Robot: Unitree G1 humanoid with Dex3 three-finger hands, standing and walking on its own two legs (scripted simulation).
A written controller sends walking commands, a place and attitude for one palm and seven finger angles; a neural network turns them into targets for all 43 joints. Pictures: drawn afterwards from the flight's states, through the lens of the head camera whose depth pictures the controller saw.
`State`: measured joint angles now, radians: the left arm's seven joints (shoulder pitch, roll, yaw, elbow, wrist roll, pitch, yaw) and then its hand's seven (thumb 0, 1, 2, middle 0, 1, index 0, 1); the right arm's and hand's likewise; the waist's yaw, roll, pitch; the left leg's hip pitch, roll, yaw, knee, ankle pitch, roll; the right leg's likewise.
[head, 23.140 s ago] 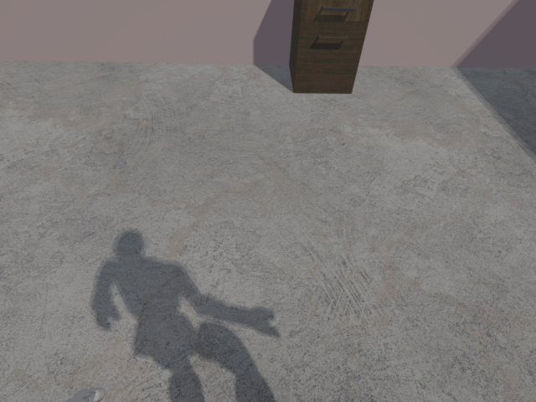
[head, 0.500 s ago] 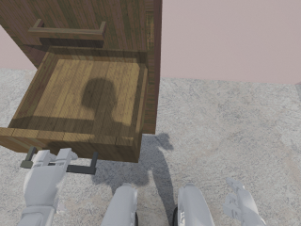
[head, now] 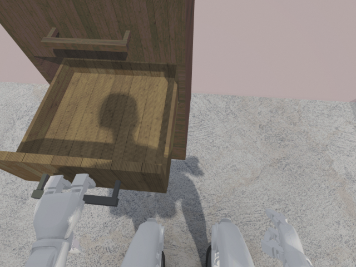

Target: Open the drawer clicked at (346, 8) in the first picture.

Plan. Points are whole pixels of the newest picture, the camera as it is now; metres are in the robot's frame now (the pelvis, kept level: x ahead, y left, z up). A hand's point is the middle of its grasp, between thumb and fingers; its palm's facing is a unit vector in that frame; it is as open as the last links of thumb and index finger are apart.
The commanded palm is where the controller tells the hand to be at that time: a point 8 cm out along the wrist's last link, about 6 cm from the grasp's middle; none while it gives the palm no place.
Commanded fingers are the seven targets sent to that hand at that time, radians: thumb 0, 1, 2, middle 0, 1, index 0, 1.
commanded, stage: lift the hand off the handle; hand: left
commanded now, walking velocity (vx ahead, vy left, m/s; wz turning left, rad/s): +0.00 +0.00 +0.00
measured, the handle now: (77, 189) +0.28 +0.26 -0.04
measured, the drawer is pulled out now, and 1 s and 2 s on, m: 0.30 0.30 0.30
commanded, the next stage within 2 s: none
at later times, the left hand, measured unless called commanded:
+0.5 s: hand (66, 210) +0.23 +0.25 -0.01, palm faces -0.07 -0.06 -1.00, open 13.5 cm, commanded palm +0.22 +0.25 +0.05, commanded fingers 0.00 -0.50 0.30 -0.30 -1.20 -0.30 -1.20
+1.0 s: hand (58, 206) +0.23 +0.25 +0.04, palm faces -0.05 -0.07 -1.00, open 13.6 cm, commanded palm +0.22 +0.24 +0.09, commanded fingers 0.00 -0.50 0.30 -0.30 -1.20 -0.30 -1.20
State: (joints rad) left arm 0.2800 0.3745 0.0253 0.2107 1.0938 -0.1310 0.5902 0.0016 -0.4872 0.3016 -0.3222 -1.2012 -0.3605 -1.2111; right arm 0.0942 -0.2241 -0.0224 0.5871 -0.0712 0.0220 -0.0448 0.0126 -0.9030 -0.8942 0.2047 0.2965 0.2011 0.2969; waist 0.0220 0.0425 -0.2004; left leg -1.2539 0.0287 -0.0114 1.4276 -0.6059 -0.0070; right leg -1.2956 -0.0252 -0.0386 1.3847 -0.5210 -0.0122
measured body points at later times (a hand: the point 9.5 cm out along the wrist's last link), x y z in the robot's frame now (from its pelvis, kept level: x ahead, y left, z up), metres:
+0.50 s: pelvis +0.01 +0.00 +0.03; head +0.11 -0.01 +0.47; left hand +0.23 +0.25 +0.05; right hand +0.21 -0.24 -0.08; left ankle +0.03 +0.12 -0.59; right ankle +0.07 -0.12 -0.59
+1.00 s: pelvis +0.03 +0.00 +0.06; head +0.10 -0.02 +0.50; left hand +0.23 +0.25 +0.09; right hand +0.22 -0.24 -0.05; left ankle +0.03 +0.12 -0.59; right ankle +0.07 -0.12 -0.59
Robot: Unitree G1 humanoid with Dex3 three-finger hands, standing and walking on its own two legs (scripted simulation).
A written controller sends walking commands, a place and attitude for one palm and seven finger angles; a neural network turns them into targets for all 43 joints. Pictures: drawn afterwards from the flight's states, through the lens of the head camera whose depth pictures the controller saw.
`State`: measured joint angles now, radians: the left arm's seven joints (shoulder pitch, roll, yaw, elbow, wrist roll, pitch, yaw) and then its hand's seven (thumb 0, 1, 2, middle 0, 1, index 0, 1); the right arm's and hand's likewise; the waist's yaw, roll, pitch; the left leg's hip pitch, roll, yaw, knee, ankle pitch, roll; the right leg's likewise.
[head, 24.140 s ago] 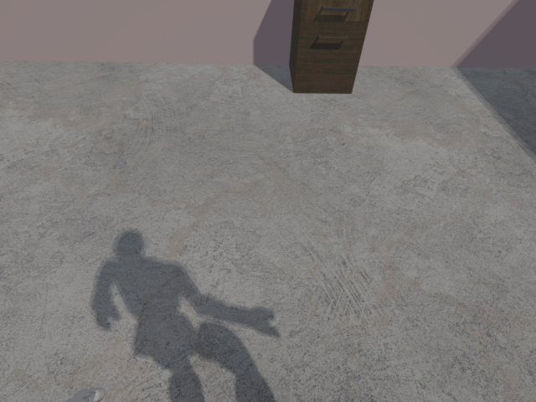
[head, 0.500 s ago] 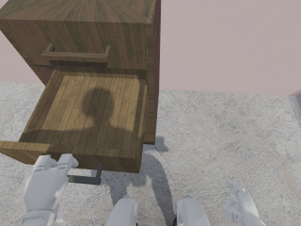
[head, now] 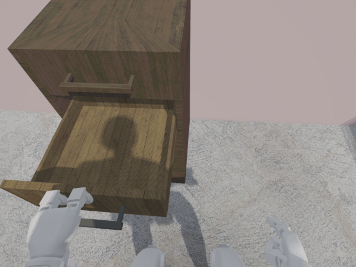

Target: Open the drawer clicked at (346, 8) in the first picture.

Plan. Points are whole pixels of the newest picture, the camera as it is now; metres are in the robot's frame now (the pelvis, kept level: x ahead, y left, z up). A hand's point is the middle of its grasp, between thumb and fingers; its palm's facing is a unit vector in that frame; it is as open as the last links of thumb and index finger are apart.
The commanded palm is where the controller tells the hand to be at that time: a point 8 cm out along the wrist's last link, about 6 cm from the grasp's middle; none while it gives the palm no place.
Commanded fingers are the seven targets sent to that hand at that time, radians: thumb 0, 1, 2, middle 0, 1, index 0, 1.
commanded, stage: lift the hand off the handle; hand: left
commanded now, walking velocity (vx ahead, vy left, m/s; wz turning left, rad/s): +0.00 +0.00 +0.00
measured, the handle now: (86, 214) +0.25 +0.26 -0.10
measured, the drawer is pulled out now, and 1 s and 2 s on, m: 0.30 0.30 0.30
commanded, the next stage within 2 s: draw the hand back to the body in 1.08 s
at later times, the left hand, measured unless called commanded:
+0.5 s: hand (64, 220) +0.21 +0.25 +0.02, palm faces -0.04 -0.08 -1.00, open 13.8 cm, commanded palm +0.19 +0.24 +0.07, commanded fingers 0.00 -0.50 0.30 -0.30 -1.20 -0.30 -1.20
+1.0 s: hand (53, 214) +0.21 +0.25 +0.05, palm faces -0.02 -0.08 -1.00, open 13.8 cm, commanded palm +0.19 +0.25 +0.10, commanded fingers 0.00 -0.50 0.30 -0.30 -1.20 -0.30 -1.20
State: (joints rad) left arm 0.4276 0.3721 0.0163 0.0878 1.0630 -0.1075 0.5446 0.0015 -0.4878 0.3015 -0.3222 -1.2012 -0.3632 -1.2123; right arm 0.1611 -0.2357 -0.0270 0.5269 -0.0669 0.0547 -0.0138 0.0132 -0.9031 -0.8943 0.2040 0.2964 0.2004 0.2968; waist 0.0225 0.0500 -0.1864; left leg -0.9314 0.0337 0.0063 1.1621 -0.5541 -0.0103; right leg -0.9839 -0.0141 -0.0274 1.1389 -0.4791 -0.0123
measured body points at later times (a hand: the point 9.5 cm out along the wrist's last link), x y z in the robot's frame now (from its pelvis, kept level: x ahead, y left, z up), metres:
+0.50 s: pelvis +0.02 +0.00 +0.03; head +0.07 -0.02 +0.47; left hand +0.21 +0.25 +0.07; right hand +0.19 -0.24 -0.08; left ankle +0.00 +0.13 -0.65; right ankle +0.04 -0.12 -0.65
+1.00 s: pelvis +0.03 +0.01 +0.04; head +0.07 -0.02 +0.49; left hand +0.21 +0.25 +0.11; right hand +0.22 -0.22 -0.06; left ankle +0.00 +0.13 -0.65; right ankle +0.04 -0.12 -0.65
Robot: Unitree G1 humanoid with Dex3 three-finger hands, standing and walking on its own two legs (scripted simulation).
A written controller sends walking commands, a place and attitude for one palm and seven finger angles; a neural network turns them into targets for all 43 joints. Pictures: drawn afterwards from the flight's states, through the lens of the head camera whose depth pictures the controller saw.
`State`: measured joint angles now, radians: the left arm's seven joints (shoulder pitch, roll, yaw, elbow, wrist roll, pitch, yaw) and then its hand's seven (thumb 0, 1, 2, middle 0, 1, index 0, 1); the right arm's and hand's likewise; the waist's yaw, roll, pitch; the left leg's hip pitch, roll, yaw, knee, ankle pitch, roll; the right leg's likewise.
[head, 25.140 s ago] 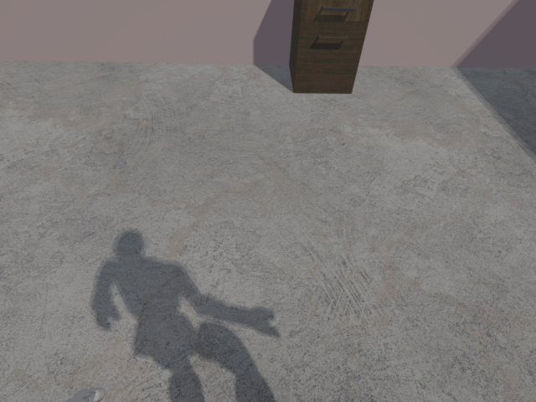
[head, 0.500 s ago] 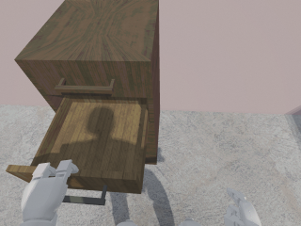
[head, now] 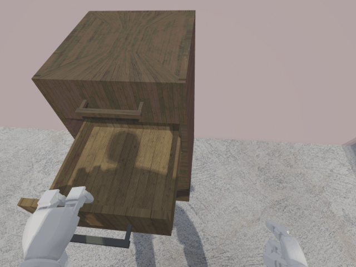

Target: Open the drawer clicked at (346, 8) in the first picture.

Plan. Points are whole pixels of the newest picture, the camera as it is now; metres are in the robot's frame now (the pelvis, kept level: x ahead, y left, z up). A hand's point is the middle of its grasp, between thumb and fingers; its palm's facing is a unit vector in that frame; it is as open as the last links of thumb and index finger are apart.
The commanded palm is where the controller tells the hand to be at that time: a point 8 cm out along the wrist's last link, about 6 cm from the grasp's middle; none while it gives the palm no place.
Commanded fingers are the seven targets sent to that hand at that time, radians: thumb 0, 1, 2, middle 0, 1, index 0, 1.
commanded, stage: lift the hand off the handle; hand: left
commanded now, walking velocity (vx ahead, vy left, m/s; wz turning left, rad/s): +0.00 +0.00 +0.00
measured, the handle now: (95, 232) +0.22 +0.26 -0.14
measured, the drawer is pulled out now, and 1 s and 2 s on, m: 0.30 0.30 0.30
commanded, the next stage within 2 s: draw the hand back to the body in 0.08 s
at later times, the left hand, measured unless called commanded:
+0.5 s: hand (52, 226) +0.18 +0.26 +0.05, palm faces +0.00 -0.07 -1.00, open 13.8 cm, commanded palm +0.16 +0.26 +0.10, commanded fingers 0.00 -0.50 0.30 -0.30 -1.20 -0.30 -1.20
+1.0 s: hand (49, 207) +0.19 +0.23 +0.13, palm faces +0.35 -0.84 -0.42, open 13.3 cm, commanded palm +0.15 +0.28 +0.17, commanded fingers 0.00 -0.08 0.48 -0.27 -0.93 -0.27 -0.93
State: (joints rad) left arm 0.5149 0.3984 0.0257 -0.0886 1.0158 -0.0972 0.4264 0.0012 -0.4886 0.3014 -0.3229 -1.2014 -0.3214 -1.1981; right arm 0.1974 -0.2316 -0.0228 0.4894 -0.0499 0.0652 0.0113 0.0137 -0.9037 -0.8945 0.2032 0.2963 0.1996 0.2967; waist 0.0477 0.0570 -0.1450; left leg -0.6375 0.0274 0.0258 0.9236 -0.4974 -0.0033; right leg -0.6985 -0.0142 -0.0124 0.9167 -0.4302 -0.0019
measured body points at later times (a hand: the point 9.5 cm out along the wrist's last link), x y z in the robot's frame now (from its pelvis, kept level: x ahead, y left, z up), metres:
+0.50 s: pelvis +0.01 +0.00 +0.01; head +0.04 -0.03 +0.46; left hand +0.18 +0.26 +0.10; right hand +0.19 -0.22 -0.09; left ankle -0.03 +0.12 -0.69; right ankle +0.01 -0.12 -0.69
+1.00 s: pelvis +0.02 +0.01 +0.04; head +0.01 -0.02 +0.49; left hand +0.17 +0.27 +0.16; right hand +0.21 -0.20 -0.04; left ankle -0.03 +0.12 -0.69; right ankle +0.01 -0.12 -0.69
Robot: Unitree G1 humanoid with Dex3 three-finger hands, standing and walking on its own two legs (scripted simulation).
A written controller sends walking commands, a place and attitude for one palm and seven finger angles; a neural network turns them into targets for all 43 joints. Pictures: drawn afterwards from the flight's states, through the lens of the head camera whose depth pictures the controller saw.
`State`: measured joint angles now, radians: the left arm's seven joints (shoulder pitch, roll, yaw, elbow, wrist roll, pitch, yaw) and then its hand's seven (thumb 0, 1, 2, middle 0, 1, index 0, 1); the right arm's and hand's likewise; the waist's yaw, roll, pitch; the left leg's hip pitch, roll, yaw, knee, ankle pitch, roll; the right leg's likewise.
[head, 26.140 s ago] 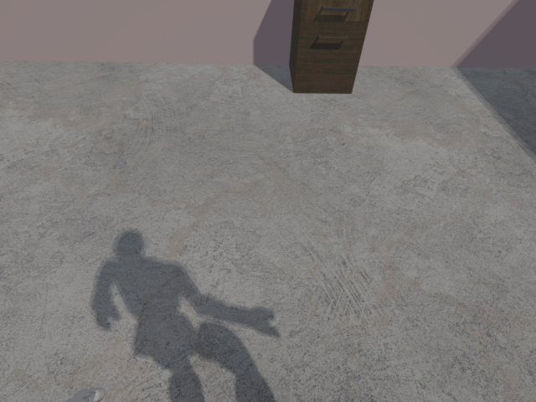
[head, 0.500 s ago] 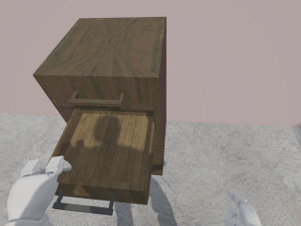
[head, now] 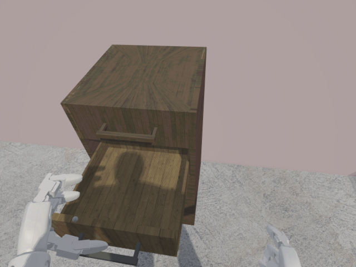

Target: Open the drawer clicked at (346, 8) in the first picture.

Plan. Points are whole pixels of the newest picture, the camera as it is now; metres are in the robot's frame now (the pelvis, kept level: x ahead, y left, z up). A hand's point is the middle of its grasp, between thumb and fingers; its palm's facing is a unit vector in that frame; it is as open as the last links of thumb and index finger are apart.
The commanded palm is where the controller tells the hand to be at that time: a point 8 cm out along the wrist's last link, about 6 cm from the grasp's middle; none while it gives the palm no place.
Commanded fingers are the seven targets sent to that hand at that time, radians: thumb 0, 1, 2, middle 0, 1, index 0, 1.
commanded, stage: draw the hand back to the body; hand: left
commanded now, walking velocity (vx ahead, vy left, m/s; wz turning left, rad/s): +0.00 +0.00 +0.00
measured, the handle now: (106, 248) +0.21 +0.24 -0.18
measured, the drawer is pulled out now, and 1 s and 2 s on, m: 0.30 0.30 0.30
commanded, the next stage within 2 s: step back with the hand held close in 0.78 s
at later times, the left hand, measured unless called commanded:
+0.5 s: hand (48, 196) +0.18 +0.23 +0.17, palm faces +0.40 -0.82 -0.42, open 9.3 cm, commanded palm +0.13 +0.27 +0.18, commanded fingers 0.00 0.80 0.86 -0.21 -0.37 -0.21 -0.37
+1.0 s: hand (40, 197) +0.18 +0.24 +0.18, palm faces +0.40 -0.80 -0.44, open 7.4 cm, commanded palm +0.12 +0.27 +0.18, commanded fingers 0.00 0.90 0.90 -0.20 -0.30 -0.20 -0.30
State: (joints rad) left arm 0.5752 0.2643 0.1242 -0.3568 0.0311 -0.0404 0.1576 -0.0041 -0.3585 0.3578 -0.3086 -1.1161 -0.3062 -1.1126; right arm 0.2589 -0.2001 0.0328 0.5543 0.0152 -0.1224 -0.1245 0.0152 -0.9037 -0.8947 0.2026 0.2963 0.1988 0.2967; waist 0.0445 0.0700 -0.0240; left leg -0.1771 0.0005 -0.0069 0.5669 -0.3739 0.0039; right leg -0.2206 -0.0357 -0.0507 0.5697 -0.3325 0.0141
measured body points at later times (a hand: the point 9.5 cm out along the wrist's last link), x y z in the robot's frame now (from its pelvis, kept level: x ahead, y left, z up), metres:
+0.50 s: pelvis +0.00 -0.01 +0.01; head -0.01 -0.04 +0.46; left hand +0.16 +0.27 +0.19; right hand +0.19 -0.23 -0.07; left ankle -0.04 +0.12 -0.73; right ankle -0.02 -0.13 -0.73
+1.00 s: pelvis -0.01 -0.01 +0.01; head -0.01 -0.03 +0.46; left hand +0.15 +0.28 +0.20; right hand +0.17 -0.23 -0.07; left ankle -0.04 +0.12 -0.73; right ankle -0.02 -0.13 -0.73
